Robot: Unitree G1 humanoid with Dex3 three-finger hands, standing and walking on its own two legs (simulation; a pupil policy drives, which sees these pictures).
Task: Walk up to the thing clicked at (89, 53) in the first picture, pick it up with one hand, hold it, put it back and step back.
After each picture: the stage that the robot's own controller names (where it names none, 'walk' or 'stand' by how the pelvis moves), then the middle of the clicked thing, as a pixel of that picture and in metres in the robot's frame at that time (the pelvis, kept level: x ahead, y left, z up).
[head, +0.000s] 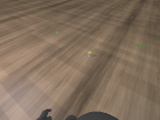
stand; (89, 54) +1.38 -0.01 -0.72
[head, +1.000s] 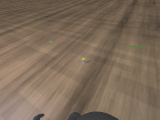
walk; (83, 60) +1.25 +0.23 -0.70
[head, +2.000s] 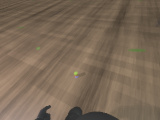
walk; (76, 74) +0.79 +0.30 -0.71
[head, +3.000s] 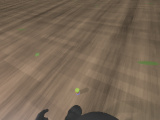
walk; (77, 91) +0.50 +0.22 -0.71
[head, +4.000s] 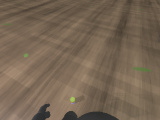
stand; (72, 100) +0.36 +0.18 -0.70
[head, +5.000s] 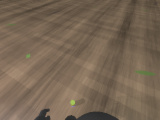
stand; (72, 103) +0.33 +0.17 -0.72
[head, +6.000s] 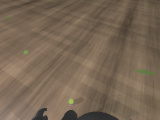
stand; (71, 102) +0.30 +0.17 -0.71
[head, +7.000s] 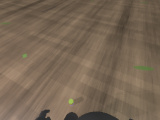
stand; (71, 102) +0.30 +0.21 -0.72
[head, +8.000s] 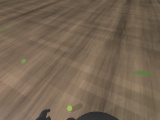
stand; (70, 109) +0.26 +0.21 -0.73
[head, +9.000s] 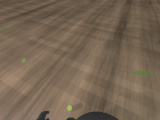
stand; (69, 108) +0.27 +0.21 -0.73
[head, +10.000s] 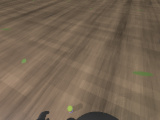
stand; (70, 109) +0.27 +0.21 -0.73
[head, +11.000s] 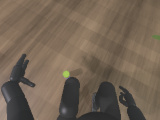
go down; (66, 74) +0.35 +0.20 -0.40
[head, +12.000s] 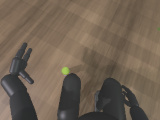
go down; (65, 71) +0.36 +0.20 -0.32
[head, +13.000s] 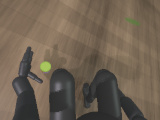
close in; (45, 67) +0.35 +0.23 -0.23
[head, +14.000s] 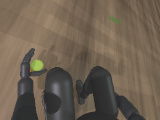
close; (35, 67) +0.36 +0.24 -0.22
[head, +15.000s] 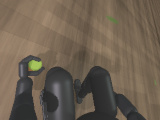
lift; (34, 66) +0.35 +0.24 -0.23
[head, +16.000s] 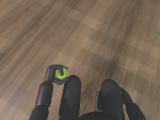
lift; (61, 75) +0.30 +0.21 -0.07
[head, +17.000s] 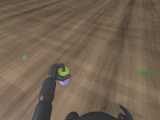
lift; (64, 76) +0.33 +0.18 +0.05
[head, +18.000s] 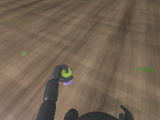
hold; (67, 77) +0.33 +0.16 +0.01
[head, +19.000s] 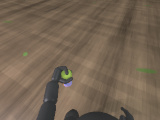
hold; (67, 78) +0.32 +0.16 +0.01
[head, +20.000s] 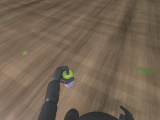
crouch; (68, 78) +0.32 +0.15 +0.00
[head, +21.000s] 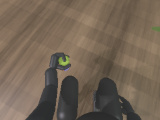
lower; (64, 63) +0.40 +0.17 -0.10
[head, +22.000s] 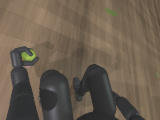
lower; (28, 58) +0.41 +0.24 -0.23
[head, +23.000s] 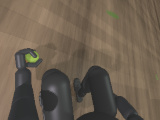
lower; (31, 59) +0.40 +0.24 -0.23
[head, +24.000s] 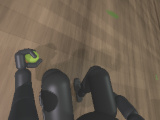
lower; (31, 59) +0.39 +0.24 -0.23
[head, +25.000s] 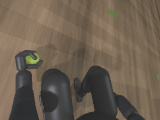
lower; (32, 61) +0.39 +0.24 -0.23
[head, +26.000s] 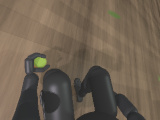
open; (38, 64) +0.37 +0.21 -0.23
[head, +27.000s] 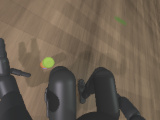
stand; (46, 63) +0.36 +0.20 -0.23
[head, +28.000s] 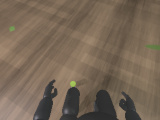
walk; (73, 84) +0.35 +0.15 -0.51
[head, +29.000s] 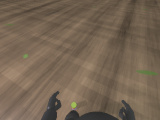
stand; (74, 106) +0.31 +0.14 -0.66
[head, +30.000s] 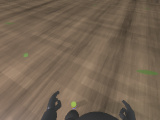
stand; (73, 105) +0.30 +0.15 -0.66
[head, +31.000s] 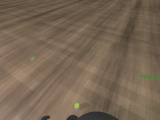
stand; (76, 106) +0.33 +0.14 -0.72
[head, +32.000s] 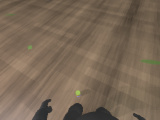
walk; (78, 93) +0.35 +0.14 -0.70
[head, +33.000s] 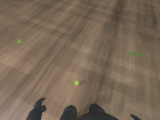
walk; (76, 84) +0.48 +0.09 -0.71
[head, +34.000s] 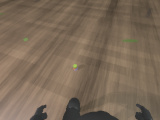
walk; (75, 67) +0.78 +0.24 -0.68
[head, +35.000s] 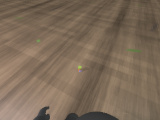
stand; (79, 68) +0.91 +0.17 -0.71
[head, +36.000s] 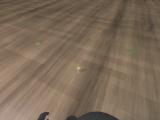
stand; (78, 69) +0.93 +0.19 -0.72
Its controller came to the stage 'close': yes
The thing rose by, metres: 0.71
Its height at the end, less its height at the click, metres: +0.00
